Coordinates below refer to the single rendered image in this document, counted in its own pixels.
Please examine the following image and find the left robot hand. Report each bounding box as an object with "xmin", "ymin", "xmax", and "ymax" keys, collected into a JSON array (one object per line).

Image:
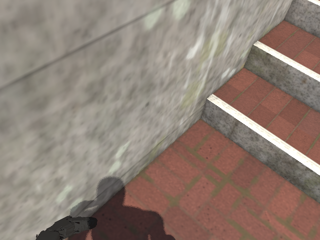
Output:
[{"xmin": 36, "ymin": 215, "xmax": 98, "ymax": 240}]

